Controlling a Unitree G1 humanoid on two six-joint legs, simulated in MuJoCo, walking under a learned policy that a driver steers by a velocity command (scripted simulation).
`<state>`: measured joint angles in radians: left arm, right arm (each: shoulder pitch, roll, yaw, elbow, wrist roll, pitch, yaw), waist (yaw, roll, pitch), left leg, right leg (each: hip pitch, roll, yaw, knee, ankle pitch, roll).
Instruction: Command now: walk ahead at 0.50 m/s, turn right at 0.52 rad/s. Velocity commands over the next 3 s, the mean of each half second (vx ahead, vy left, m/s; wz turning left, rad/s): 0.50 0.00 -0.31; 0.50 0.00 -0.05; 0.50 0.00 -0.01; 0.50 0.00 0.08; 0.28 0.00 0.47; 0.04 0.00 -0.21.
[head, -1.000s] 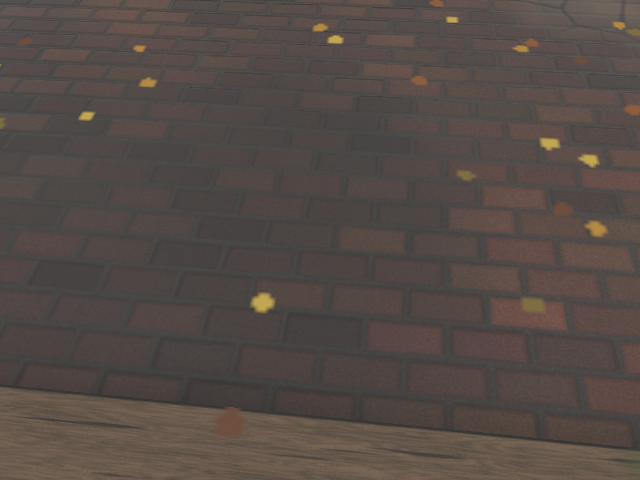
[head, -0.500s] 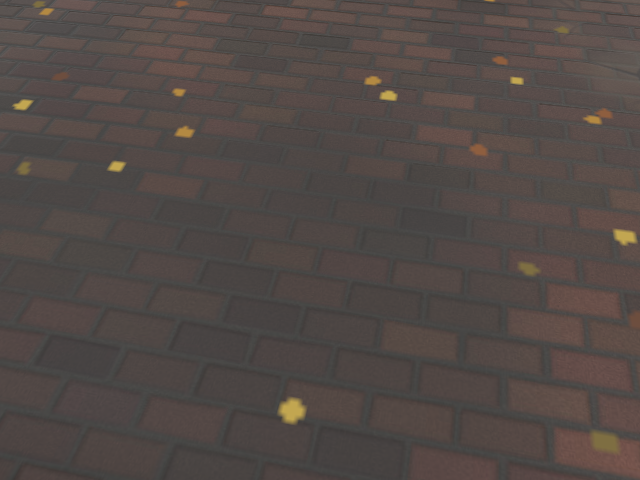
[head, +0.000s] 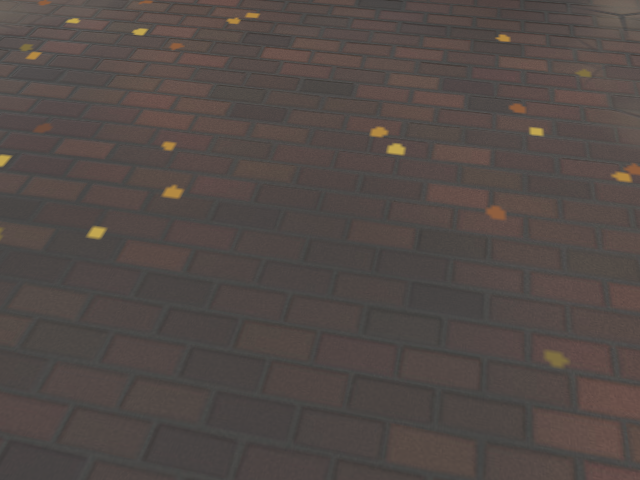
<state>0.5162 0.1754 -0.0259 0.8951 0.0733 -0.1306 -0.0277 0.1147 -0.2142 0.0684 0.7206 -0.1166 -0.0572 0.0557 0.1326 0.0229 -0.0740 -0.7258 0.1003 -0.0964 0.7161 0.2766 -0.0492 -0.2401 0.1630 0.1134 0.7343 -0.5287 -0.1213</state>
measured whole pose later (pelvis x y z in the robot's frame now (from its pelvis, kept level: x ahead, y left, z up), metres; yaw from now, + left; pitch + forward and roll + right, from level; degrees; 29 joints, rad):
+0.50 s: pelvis +0.29 +0.03 -0.12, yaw -9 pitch +2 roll +3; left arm 0.06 0.25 0.04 0.71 -0.02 -0.06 0.00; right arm 0.48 -0.24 -0.04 0.99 0.03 -0.07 -0.02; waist -0.08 -0.05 -0.03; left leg -0.08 -0.04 0.04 0.34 -0.31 0.01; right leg -0.69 -0.07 0.07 0.69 0.04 0.00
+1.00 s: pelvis +0.55 -0.05 -0.11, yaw -10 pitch +3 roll -2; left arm 0.39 0.24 0.07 0.92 -0.02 -0.08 0.01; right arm 0.03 -0.25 -0.05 0.83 0.01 -0.06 0.01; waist 0.07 0.04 -0.01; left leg -0.66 0.08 -0.04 0.60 0.08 0.02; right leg -0.04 0.06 -0.02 0.25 -0.25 -0.04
